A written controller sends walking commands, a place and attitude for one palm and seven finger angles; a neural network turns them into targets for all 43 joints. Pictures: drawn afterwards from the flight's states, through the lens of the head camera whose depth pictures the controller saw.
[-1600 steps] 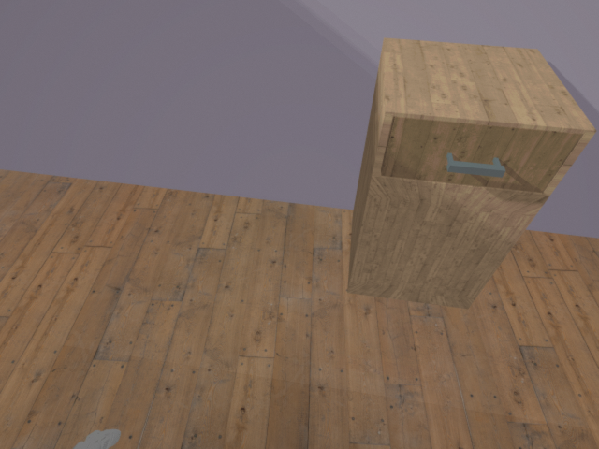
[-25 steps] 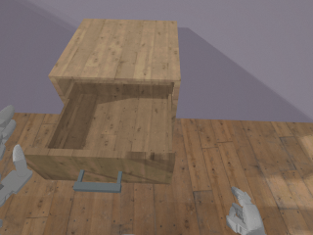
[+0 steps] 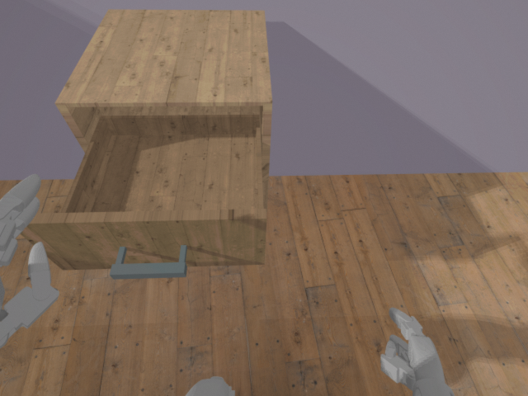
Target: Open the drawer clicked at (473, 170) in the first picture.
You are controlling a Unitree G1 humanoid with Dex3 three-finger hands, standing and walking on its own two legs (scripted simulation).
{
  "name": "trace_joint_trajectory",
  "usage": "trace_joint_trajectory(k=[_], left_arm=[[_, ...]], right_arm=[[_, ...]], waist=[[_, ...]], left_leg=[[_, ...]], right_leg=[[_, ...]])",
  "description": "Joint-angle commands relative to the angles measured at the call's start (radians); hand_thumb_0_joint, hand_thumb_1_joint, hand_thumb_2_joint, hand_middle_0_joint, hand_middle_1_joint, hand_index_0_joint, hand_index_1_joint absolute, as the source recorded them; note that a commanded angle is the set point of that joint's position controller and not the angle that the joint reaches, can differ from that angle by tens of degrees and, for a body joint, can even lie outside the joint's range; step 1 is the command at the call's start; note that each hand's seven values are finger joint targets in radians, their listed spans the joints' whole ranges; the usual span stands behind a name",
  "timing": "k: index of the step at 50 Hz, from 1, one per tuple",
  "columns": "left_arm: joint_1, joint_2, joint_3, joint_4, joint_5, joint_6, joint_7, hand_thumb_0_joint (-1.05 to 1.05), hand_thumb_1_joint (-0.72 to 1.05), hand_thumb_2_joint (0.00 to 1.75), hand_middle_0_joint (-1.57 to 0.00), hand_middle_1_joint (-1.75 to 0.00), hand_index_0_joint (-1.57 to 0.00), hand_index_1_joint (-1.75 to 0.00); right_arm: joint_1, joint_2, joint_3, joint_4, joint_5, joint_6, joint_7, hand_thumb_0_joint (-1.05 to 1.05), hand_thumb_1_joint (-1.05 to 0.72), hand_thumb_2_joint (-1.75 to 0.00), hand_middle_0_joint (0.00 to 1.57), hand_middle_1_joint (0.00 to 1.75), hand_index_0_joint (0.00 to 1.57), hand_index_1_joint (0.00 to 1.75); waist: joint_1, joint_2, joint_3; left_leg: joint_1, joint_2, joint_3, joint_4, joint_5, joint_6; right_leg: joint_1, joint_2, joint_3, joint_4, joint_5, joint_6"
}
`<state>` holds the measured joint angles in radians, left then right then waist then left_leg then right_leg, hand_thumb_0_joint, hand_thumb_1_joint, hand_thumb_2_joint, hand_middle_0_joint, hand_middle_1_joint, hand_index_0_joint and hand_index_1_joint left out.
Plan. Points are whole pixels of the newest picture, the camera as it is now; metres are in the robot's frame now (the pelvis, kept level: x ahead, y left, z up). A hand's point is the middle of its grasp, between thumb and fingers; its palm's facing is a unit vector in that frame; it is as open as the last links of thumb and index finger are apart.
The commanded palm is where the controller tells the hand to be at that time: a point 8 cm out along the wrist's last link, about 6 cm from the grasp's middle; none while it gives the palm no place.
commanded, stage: step back with the hand held close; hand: left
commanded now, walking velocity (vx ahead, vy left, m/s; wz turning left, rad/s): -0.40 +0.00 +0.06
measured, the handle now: (151, 260) +0.34 +0.22 -0.07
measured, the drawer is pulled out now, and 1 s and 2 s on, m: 0.30 0.30 0.30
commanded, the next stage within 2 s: stop stepping back and stand still in 0.06 s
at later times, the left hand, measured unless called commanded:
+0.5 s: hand out of the picture +0.09 +0.22 +0.15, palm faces +0.37 -0.82 -0.43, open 7.5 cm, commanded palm +0.02 +0.26 +0.18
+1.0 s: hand out of the picture +0.08 +0.23 +0.13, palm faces +0.32 -0.82 -0.48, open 7.4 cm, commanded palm none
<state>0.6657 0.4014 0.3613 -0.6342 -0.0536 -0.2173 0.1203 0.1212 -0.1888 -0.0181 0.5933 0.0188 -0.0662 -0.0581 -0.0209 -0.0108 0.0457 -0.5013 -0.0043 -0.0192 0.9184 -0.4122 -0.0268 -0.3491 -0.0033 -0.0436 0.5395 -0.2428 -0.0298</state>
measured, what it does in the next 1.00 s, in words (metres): walks backwards: left foot, then right foot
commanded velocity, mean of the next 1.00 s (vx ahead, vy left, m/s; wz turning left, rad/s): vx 0.05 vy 0.02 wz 0.00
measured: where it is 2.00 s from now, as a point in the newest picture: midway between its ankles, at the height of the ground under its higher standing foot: outside the picture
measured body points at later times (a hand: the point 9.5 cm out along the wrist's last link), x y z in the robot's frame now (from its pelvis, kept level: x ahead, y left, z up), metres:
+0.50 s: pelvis -0.10 -0.02 +0.01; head -0.09 -0.02 +0.46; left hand +0.06 +0.26 +0.18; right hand +0.06 -0.25 -0.08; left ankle -0.13 +0.09 -0.71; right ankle -0.08 -0.12 -0.73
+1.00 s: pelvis -0.11 -0.01 +0.00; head -0.09 -0.01 +0.45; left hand +0.06 +0.28 +0.15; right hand +0.08 -0.23 -0.08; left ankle -0.13 +0.09 -0.73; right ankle -0.08 -0.12 -0.73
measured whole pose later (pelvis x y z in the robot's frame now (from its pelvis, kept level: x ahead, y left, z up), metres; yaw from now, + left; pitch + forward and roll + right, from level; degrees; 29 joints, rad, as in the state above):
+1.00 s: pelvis -0.11 -0.01 +0.00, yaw +3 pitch +1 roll +0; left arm 0.56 0.38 0.28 -0.41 0.01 -0.21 0.11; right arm 0.17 -0.21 -0.01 0.65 0.01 -0.14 -0.01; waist 0.00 0.01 0.03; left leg -0.21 0.00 0.03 0.49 -0.29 0.02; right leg -0.27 -0.02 -0.09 0.47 -0.20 -0.01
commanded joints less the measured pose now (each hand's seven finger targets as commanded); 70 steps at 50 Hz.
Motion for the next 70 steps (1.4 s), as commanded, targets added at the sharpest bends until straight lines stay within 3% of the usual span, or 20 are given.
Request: trace_joint_trajectory(k=[1, 3, 5, 8, 11, 14, 16, 18, 20, 24, 27, 30, 36, 47, 48, 50, 54, 57, 64, 70], left_arm=[[0.034, 0.144, 0.170, -0.132, 0.014, -0.039, 0.055, 0.00, 0.90, 0.90, -0.20, -0.30, -0.20, -0.30], [0.029, 0.140, 0.143, -0.171, 0.012, -0.038, 0.062, 0.00, 0.90, 0.90, -0.20, -0.30, -0.20, -0.30], [-0.005, 0.157, 0.133, -0.244, 0.017, -0.054, 0.059, 0.00, 0.90, 0.90, -0.20, -0.30, -0.20, -0.30], [0.019, 0.156, 0.157, -0.300, 0.006, -0.068, 0.053, 0.00, 0.90, 0.90, -0.20, -0.30, -0.20, -0.30], [0.045, 0.124, 0.139, -0.310, 0.006, -0.056, 0.061, 0.00, 0.90, 0.90, -0.20, -0.30, -0.20, -0.30], [0.007, 0.129, 0.138, -0.230, 0.000, -0.036, 0.059, 0.00, 0.90, 0.90, -0.20, -0.30, -0.20, -0.30], [-0.054, 0.149, 0.135, -0.170, 0.002, -0.033, 0.059, 0.00, 0.90, 0.90, -0.20, -0.30, -0.20, -0.30], [-0.058, 0.119, 0.097, -0.111, -0.003, -0.003, 0.055, 0.00, 0.90, 0.90, -0.20, -0.30, -0.20, -0.30], [-0.062, 0.133, 0.114, -0.093, 0.000, 0.003, 0.053, 0.00, 0.90, 0.90, -0.20, -0.30, -0.20, -0.30], [-0.024, 0.120, 0.097, -0.135, 0.032, -0.015, 0.062, 0.00, 0.90, 0.90, -0.20, -0.30, -0.20, -0.30], [-0.020, 0.141, 0.107, -0.237, 0.024, -0.050, 0.061, 0.00, 0.90, 0.90, -0.20, -0.30, -0.20, -0.30], [-0.018, 0.159, 0.138, -0.238, 0.026, -0.049, 0.057, 0.00, 0.90, 0.90, -0.20, -0.30, -0.20, -0.30], [-0.021, 0.111, 0.107, -0.109, 0.008, -0.070, 0.053, 0.00, 0.90, 0.90, -0.20, -0.30, -0.20, -0.30], [-0.022, 0.114, 0.103, -0.144, 0.015, -0.063, 0.056, 0.00, 0.90, 0.90, -0.20, -0.30, -0.20, -0.30], [-0.186, -0.003, -0.262, 0.713, 0.124, 0.107, -0.076, 0.00, 0.90, 0.90, -0.20, -0.30, -0.20, -0.30], [-0.197, -0.091, -0.260, 0.785, 0.093, 0.198, -0.100, 0.00, 0.90, 0.90, -0.20, -0.30, -0.20, -0.30], [-0.327, -0.071, -0.280, 1.023, 0.095, 0.217, -0.101, 0.00, 0.90, 0.90, -0.20, -0.30, -0.20, -0.30], [-0.382, -0.080, -0.298, 1.221, 0.086, 0.237, -0.094, 0.00, 0.90, 0.90, -0.20, -0.30, -0.20, -0.30], [-0.344, -0.109, -0.311, 1.542, 0.074, 0.228, -0.092, 0.00, 0.90, 0.90, -0.20, -0.30, -0.20, -0.30], [-0.317, -0.129, -0.332, 1.666, 0.066, 0.219, -0.092, 0.00, 0.90, 0.90, -0.20, -0.30, -0.20, -0.30]], right_arm=[[-0.099, -0.074, -0.007, -0.162, -0.008, -0.021, -0.037, 0.00, -0.90, -0.90, 0.20, 0.30, 0.20, 0.30], [-0.063, -0.094, -0.018, -0.143, -0.010, -0.024, -0.044, 0.00, -0.90, -0.90, 0.20, 0.30, 0.20, 0.30], [-0.074, -0.137, -0.057, -0.157, -0.008, -0.044, -0.036, 0.00, -0.90, -0.90, 0.20, 0.30, 0.20, 0.30], [-0.044, -0.112, -0.052, -0.157, -0.036, -0.104, -0.012, 0.00, -0.90, -0.90, 0.20, 0.30, 0.20, 0.30], [0.001, -0.121, -0.056, -0.137, -0.013, -0.117, 0.000, 0.00, -0.90, -0.90, 0.20, 0.30, 0.20, 0.30], [-0.021, -0.134, -0.024, -0.144, 0.004, -0.112, 0.001, 0.00, -0.90, -0.90, 0.20, 0.30, 0.20, 0.30], [-0.020, -0.127, -0.016, -0.146, 0.004, -0.099, -0.006, 0.00, -0.90, -0.90, 0.20, 0.30, 0.20, 0.30], [0.013, -0.133, -0.039, -0.126, 0.009, -0.075, -0.011, 0.00, -0.90, -0.90, 0.20, 0.30, 0.20, 0.30], [-0.020, -0.125, -0.024, -0.124, -0.002, -0.060, -0.009, 0.00, -0.90, -0.90, 0.20, 0.30, 0.20, 0.30], [-0.025, -0.112, -0.003, -0.130, -0.010, -0.090, -0.019, 0.00, -0.90, -0.90, 0.20, 0.30, 0.20, 0.30], [-0.019, -0.160, -0.031, -0.165, -0.015, -0.118, -0.017, 0.00, -0.90, -0.90, 0.20, 0.30, 0.20, 0.30], [-0.027, -0.130, -0.020, -0.159, -0.005, -0.118, -0.014, 0.00, -0.90, -0.90, 0.20, 0.30, 0.20, 0.30], [0.008, -0.142, -0.032, -0.132, 0.003, -0.124, -0.007, 0.00, -0.90, -0.90, 0.20, 0.30, 0.20, 0.30], [-0.015, -0.123, -0.020, -0.153, -0.003, -0.092, 0.000, 0.00, -0.90, -0.90, 0.20, 0.30, 0.20, 0.30], [-0.020, -0.274, -0.072, 0.127, -0.011, -0.119, 0.092, 0.00, -0.90, -0.90, 0.20, 0.30, 0.20, 0.30], [0.105, -0.157, -0.043, 0.116, -0.019, -0.029, 0.074, 0.00, -0.90, -0.90, 0.20, 0.30, 0.20, 0.30], [0.086, -0.167, -0.021, 0.121, -0.036, 0.021, 0.060, 0.00, -0.90, -0.90, 0.20, 0.30, 0.20, 0.30], [0.078, -0.143, -0.004, 0.184, -0.040, 0.044, 0.049, 0.00, -0.90, -0.90, 0.20, 0.30, 0.20, 0.30], [0.161, -0.081, 0.010, 0.332, -0.035, 0.061, 0.033, 0.00, -0.90, -0.90, 0.20, 0.30, 0.20, 0.30], [0.270, -0.059, 0.009, 0.418, -0.026, 0.066, 0.026, 0.00, -0.90, -0.90, 0.20, 0.30, 0.20, 0.30]], waist=[[0.007, -0.127, -0.155], [-0.007, -0.068, -0.172], [0.013, 0.167, -0.187], [0.016, 0.326, -0.219], [0.012, 0.205, -0.222], [0.012, 0.156, -0.120], [-0.017, -0.054, -0.076], [-0.010, -0.201, -0.083], [-0.016, -0.157, -0.076], [-0.006, -0.080, -0.069], [0.017, 0.155, -0.095], [0.011, 0.235, -0.086], [-0.008, -0.018, -0.068], [0.004, 0.058, -0.102], [-0.029, 0.053, -0.026], [-0.008, -0.021, -0.167], [0.017, -0.169, -0.120], [0.029, 0.018, -0.078], [0.035, 0.182, -0.017], [0.025, 0.052, 0.011]], left_leg=[[0.080, 0.020, -0.014, -0.210, -0.052, 0.010], [0.180, 0.020, 0.029, -0.541, 0.165, 0.025], [0.218, 0.240, -0.148, -0.598, 0.569, 0.095], [0.179, 0.342, -0.197, -0.587, 0.782, 0.166], [0.317, 0.263, -0.109, -0.494, 0.711, 0.140], [0.136, 0.197, -0.078, -0.495, 0.182, 0.098], [0.128, 0.058, 0.005, -0.318, -0.040, 0.041], [0.205, -0.015, 0.018, 0.018, 0.012, 0.025], [0.180, 0.002, -0.003, 0.027, -0.003, 0.034], [0.275, 0.010, 0.055, -0.499, 0.029, 0.072], [0.270, 0.171, -0.114, -0.639, 0.243, 0.119], [0.135, 0.180, -0.128, -0.668, 0.060, 0.113], [0.166, 0.072, -0.033, -0.506, 0.155, 0.066], [0.221, 0.101, -0.034, -0.579, 0.275, 0.061], [0.190, 0.094, -0.035, -0.400, 0.418, 0.053], [0.290, 0.113, -0.043, -0.393, 0.529, 0.060], [0.235, 0.086, -0.076, -0.422, 0.427, 0.077], [0.250, 0.091, -0.067, -0.502, 0.457, 0.071], [0.249, 0.088, -0.043, -0.586, 0.180, 0.072], [0.281, 0.101, -0.042, -0.584, 0.186, 0.080]], right_leg=[[0.121, -0.244, 0.130, -0.145, 0.493, -0.083], [0.160, -0.186, 0.096, -0.079, 0.440, -0.018], [0.119, -0.076, 0.027, 0.086, 0.186, 0.052], [0.013, -0.025, 0.047, 0.382, -0.232, 0.048], [0.008, -0.023, 0.020, 0.211, -0.193, 0.054], [0.201, -0.037, -0.009, -0.112, -0.029, 0.060], [0.119, -0.171, 0.180, -0.286, -0.068, -0.010], [-0.091, -0.321, 0.369, -0.410, -0.397, -0.098], [-0.091, -0.308, 0.269, -0.365, -0.307, -0.103], [0.028, -0.209, 0.167, -0.298, -0.259, -0.042], [0.161, -0.062, 0.052, -0.052, -0.001, 0.017], [0.210, -0.049, 0.007, -0.005, -0.050, 0.025], [0.230, -0.117, 0.137, -0.183, 0.089, -0.001], [0.296, -0.086, 0.072, -0.150, 0.215, 0.018], [0.077, -0.124, 0.010, 0.014, 0.309, -0.002], [0.076, -0.101, 0.026, 0.008, 0.259, -0.013], [0.156, -0.120, 0.076, -0.034, 0.272, -0.032], [0.194, -0.096, 0.069, -0.050, 0.253, -0.021], [0.226, -0.089, 0.082, -0.181, 0.071, -0.021], [0.192, -0.096, 0.075, -0.211, 0.057, -0.030]])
